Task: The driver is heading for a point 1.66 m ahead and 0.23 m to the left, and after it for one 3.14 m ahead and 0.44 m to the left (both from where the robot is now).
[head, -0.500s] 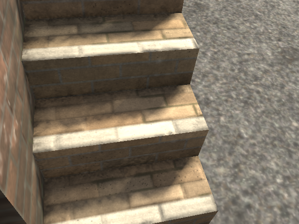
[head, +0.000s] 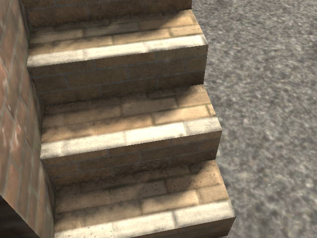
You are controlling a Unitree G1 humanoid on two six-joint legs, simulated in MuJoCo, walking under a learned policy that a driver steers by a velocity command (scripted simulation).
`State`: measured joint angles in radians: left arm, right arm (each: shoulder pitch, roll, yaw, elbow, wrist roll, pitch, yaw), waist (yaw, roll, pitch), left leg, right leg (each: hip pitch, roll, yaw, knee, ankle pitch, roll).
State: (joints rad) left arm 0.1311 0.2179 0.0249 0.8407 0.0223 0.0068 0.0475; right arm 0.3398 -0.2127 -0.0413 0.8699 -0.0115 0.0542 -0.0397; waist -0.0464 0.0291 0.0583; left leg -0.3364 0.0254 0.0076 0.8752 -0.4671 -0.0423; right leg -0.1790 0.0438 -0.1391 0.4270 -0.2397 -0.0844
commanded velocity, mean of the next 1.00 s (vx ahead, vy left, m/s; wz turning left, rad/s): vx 0.40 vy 0.00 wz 0.30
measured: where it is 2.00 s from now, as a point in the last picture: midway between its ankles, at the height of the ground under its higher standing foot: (151, 226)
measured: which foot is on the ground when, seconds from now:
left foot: up 0.00-0.12, down 0.14-0.56, up 0.58-0.86, down 0.88-1.00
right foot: down 0.00-0.14, up 0.16-0.54, down 0.56-0.92, up 0.94-1.00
